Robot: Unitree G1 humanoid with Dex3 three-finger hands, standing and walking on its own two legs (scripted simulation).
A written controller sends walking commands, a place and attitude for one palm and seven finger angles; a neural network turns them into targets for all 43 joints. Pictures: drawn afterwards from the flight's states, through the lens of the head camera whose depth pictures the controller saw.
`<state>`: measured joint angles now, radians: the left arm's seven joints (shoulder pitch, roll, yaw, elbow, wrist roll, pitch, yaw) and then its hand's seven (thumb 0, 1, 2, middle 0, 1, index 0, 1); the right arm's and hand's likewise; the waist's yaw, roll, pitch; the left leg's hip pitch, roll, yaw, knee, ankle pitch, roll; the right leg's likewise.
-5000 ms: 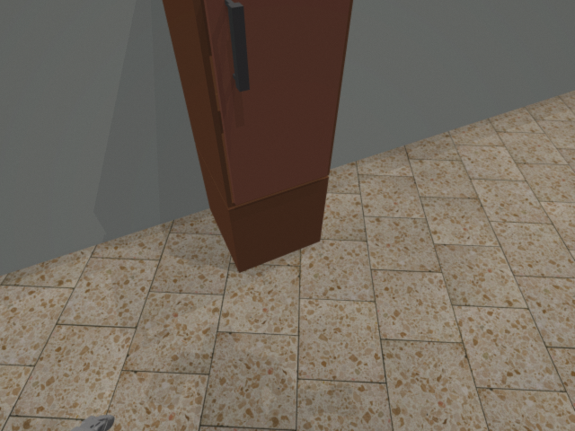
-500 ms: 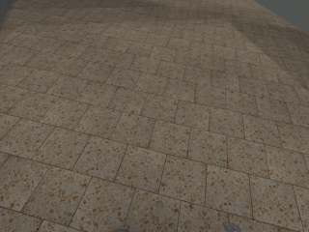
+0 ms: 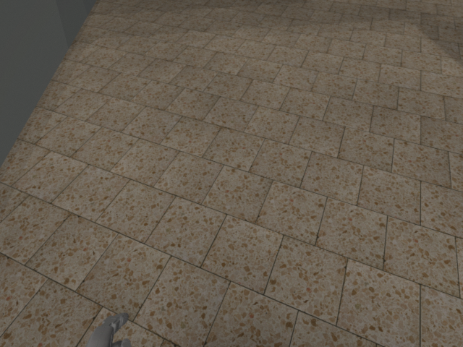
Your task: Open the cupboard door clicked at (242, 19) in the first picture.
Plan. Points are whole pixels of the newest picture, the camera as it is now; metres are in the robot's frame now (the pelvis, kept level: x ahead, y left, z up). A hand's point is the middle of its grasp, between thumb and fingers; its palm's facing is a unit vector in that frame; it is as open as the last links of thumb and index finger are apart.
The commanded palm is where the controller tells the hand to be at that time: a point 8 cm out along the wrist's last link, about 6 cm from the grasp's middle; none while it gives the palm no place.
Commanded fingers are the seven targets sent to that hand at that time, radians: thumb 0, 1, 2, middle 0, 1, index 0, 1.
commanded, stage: turn to face it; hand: left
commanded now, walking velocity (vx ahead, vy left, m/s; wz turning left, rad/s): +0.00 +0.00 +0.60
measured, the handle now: out of the picture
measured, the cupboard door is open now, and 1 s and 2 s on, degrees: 0 0 0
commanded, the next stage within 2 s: none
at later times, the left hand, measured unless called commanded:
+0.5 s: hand out of the picture -0.08 +0.23 -0.18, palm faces +0.39 -0.88 -0.28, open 7.4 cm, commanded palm none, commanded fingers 0.00 0.90 0.90 -0.20 -0.30 -0.20 -0.30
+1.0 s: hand out of the picture -0.05 +0.19 -0.13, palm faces +0.60 -0.75 -0.28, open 7.4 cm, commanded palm none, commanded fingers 0.00 0.90 0.90 -0.20 -0.30 -0.20 -0.30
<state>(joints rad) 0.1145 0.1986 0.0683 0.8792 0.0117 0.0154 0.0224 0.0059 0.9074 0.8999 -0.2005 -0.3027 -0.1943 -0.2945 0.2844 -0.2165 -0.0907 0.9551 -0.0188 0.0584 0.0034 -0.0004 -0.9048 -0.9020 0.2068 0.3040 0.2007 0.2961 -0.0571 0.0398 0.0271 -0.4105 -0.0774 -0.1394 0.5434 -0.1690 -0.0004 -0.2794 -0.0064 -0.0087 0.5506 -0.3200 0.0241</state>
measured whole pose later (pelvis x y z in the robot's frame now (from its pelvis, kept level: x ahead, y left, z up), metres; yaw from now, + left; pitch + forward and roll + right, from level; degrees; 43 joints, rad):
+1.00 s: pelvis +0.00 -0.02 +0.01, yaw +39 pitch -1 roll +2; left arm 0.21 0.17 0.02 0.85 0.03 0.01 0.02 0.01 0.90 0.90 -0.20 -0.30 -0.20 -0.30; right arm 0.18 -0.26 -0.09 0.92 -0.02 0.09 0.03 0.00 -0.90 -0.90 0.20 0.30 0.20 0.30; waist -0.02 0.03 0.07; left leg -0.49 0.00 0.00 1.14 -0.42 -0.07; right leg -0.23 -0.12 -0.17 0.54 -0.30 0.00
